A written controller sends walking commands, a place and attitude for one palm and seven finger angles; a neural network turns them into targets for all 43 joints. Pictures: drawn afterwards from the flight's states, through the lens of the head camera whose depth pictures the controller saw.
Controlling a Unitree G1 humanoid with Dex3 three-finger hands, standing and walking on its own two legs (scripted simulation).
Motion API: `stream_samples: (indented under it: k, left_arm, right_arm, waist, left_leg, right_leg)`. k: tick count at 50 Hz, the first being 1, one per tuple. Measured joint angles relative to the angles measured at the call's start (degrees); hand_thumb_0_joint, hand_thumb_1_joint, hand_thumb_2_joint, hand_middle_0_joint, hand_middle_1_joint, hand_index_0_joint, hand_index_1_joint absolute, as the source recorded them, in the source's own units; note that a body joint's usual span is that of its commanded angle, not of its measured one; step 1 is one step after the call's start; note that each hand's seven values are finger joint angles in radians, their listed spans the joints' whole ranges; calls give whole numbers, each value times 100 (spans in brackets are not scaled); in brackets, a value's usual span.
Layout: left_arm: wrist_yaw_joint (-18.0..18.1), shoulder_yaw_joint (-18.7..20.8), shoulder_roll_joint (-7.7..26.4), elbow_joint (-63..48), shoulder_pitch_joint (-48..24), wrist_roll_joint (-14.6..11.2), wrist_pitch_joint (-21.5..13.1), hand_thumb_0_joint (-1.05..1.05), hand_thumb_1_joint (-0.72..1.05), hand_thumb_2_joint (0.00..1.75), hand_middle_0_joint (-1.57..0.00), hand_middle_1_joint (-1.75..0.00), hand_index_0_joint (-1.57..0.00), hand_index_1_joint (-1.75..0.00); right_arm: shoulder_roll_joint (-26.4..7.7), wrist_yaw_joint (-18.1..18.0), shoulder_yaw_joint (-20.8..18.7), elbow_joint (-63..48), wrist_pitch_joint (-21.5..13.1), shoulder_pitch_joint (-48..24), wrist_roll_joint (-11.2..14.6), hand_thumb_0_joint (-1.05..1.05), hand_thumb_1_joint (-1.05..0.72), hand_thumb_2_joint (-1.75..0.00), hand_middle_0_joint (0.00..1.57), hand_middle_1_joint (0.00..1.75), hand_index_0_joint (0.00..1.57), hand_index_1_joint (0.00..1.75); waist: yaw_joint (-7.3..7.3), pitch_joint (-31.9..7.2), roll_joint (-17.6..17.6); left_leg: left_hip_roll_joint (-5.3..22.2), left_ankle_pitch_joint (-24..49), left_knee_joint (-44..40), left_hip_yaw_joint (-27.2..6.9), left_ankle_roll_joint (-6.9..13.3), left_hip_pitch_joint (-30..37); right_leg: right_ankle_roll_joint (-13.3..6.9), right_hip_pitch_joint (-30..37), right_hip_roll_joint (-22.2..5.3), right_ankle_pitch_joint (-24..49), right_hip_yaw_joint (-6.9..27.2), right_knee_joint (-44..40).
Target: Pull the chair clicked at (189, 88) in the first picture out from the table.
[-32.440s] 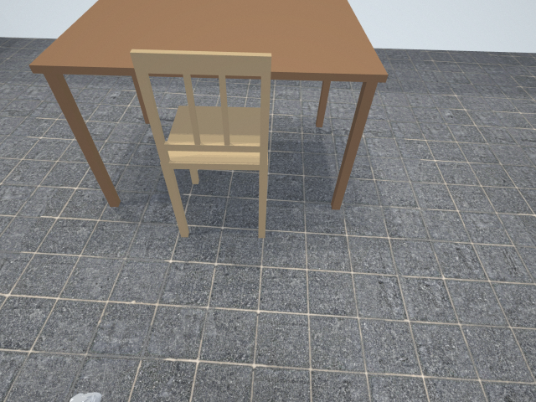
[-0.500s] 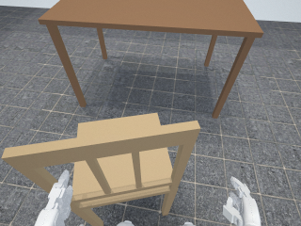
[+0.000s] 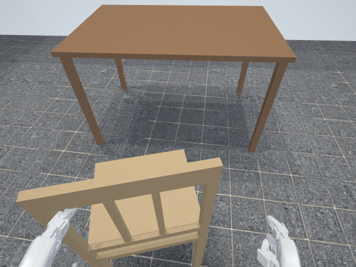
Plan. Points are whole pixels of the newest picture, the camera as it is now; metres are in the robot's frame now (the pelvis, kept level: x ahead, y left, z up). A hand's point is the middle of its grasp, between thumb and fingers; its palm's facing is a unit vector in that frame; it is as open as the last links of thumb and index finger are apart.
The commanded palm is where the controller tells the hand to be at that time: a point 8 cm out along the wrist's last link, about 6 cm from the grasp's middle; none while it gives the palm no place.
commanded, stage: draw the hand back to the body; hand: left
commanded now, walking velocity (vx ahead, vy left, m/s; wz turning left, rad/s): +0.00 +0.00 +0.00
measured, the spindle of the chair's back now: (119, 221) +0.25 +0.17 -0.06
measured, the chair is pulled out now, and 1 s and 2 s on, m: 0.63 0.63 0.61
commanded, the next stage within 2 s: step back with the hand held close in 0.90 s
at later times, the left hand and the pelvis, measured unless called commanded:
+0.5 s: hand (60, 252) +0.14 +0.23 +0.06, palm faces +0.17 -0.84 -0.51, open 8.3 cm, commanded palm +0.16 +0.29 +0.22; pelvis +0.03 -0.02 +0.03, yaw +2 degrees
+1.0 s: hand (57, 256) +0.13 +0.22 +0.07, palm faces +0.21 -0.79 -0.57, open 6.4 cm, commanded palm +0.15 +0.27 +0.22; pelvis +0.02 -0.04 +0.03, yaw +3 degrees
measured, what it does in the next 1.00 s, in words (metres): stands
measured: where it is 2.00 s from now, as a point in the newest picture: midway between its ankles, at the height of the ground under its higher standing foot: outside the picture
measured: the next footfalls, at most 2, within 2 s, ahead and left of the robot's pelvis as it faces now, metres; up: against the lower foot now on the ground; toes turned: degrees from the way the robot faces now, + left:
none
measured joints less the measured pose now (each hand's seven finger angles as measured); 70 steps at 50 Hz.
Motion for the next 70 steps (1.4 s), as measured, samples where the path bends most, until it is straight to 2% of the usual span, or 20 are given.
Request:
stream_samples:
  k: [6, 15, 24, 28, 33, 41, 49, 52, 54, 56, 59, 61, 64, 67, 70]
  left_arm:
    - [262, -24, 15, 281, -353, 30, 466, -1, -12, 41, -16, -13, -29, -16]
    - [395, 151, 32, 537, -629, 38, 825, 0, 20, 56, -14, -17, -38, -25]
    - [447, 145, 216, 481, -759, -4, 1154, 0, 52, 72, -16, -22, -42, -31]
    - [458, 139, 387, 324, -840, -60, 1512, 0, 66, 79, -18, -25, -43, -33]
    - [463, 174, 473, 323, -862, -106, 1585, 1, 79, 85, -19, -28, -45, -36]
    - [472, 234, 418, 441, -855, -63, 1280, 1, 87, 89, -21, -29, -44, -37]
    - [474, 290, 328, 518, -892, 15, 1191, 1, 89, 90, -21, -30, -43, -38]
    - [547, 421, 272, 330, -866, 15, 956, 1, 89, 90, -21, -30, -44, -39]
    - [440, 633, 301, 280, -1041, -98, 642, 1, 89, 90, -21, -30, -45, -40]
    - [388, 910, 308, 363, -1346, -126, 260, 1, 89, 90, -21, -30, -46, -41]
    - [484, 1406, 183, 263, -2093, -70, -361, 2, 89, 90, -21, -30, -40, -39]
    - [554, 1765, 70, 83, -2342, -10, -757, 2, 89, 90, -21, -30, -36, -37]
    - [596, 2180, 10, -120, -2140, 108, -1167, 1, 89, 90, -21, -30, -30, -35]
    - [553, 2244, 29, -30, -1714, 189, -1275, 1, 89, 90, -21, -30, -26, -33]
    - [520, 2134, 62, 116, -1432, 231, -1220, 1, 89, 90, -21, -30, -23, -32]
  right_arm:
    - [-81, -24, 131, 175, -156, -24, -69, 2, -90, -90, 20, 30, 20, 30]
    - [-202, 115, 172, 573, -571, -144, -106, 2, -90, -90, 20, 30, 20, 30]
    - [-310, 206, 109, 768, -760, -221, -14, 2, -90, -90, 20, 30, 20, 30]
    - [-317, 235, 97, 830, -785, -222, 51, 2, -90, -90, 20, 30, 20, 30]
    - [-309, 284, 105, 915, -833, -227, 79, 2, -90, -90, 20, 30, 20, 30]
    - [-310, 315, 118, 1024, -931, -202, 86, 2, -90, -90, 20, 30, 20, 30]
    - [-329, 297, 101, 1064, -1002, -209, 80, 2, -90, -90, 20, 30, 20, 30]
    - [-363, 279, 68, 1057, -1027, -171, 80, 2, -90, -90, 20, 30, 20, 30]
    - [-392, 267, 11, 871, -810, -120, 160, 2, -90, -90, 20, 30, 20, 30]
    - [-422, 278, -34, 749, -572, -187, 165, 2, -90, -90, 20, 30, 20, 30]
    - [-484, 344, -77, 701, -298, -365, 72, 2, -91, -90, 20, 30, 20, 30]
    - [-489, 408, -101, 657, -78, -532, 0, 2, -91, -90, 20, 30, 20, 30]
    - [-401, 520, -225, 495, 286, -713, -29, 2, -90, -90, 20, 30, 20, 30]
    - [-341, 549, -382, 328, 586, -707, -9, 1, -90, -90, 20, 30, 20, 30]
    - [-338, 482, -460, 308, 749, -578, -10, 1, -91, -90, 20, 30, 20, 30]
  waist:
    - [100, 279, 11]
    - [239, 532, -25]
    - [384, 679, -23]
    - [442, 727, -19]
    - [469, 768, 20]
    - [513, 824, 86]
    - [514, 832, 103]
    - [561, 821, 132]
    - [667, 898, 159]
    - [672, 1026, 160]
    - [514, 1169, 105]
    - [359, 1181, 60]
    - [65, 1034, 42]
    - [-153, 835, 80]
    - [-223, 756, 18]
  left_leg:
    - [-5, 247, -684, 28, -11, 760]
    - [-7, 510, -1424, -5, -59, 1453]
    - [-25, 621, -1778, -68, -100, 1739]
    - [-39, 639, -1839, -99, -123, 1781]
    - [-43, 654, -1880, -115, -151, 1794]
    - [-36, 702, -1924, -152, -197, 1781]
    - [-8, 784, -1989, -156, -238, 1789]
    - [1, 812, -1994, -169, -249, 1799]
    - [14, 869, -2042, -171, -236, 1833]
    - [32, 986, -2070, -146, -155, 1787]
    - [83, 1148, -2136, 50, 10, 1663]
    - [80, 1304, -2300, 114, -86, 1635]
    - [89, 1471, -2427, 277, -128, 1517]
    - [92, 1491, -2384, 436, -62, 1353]
    - [61, 1502, -2324, 549, 9, 1247]
  right_leg:
    - [-14, 728, -15, 184, 6, -587]
    - [-58, 1373, -31, 319, -51, -1149]
    - [-92, 1620, -63, 308, -126, -1336]
    - [-112, 1640, -82, 269, -159, -1316]
    - [-139, 1620, -92, 227, -177, -1266]
    - [-189, 1575, -91, 209, -214, -1210]
    - [-237, 1548, -67, 254, -221, -1204]
    - [-249, 1567, -58, 284, -235, -1218]
    - [-258, 1608, -41, 350, -238, -1286]
    - [-277, 1623, -31, 487, -267, -1417]
    - [-274, 1597, -80, 687, -388, -1590]
    - [-253, 1528, -100, 826, -356, -1699]
    - [-202, 1362, -82, 1048, -198, -1871]
    - [-141, 1196, -67, 1206, -41, -1963]
    - [-68, 1091, -93, 1308, 77, -1992]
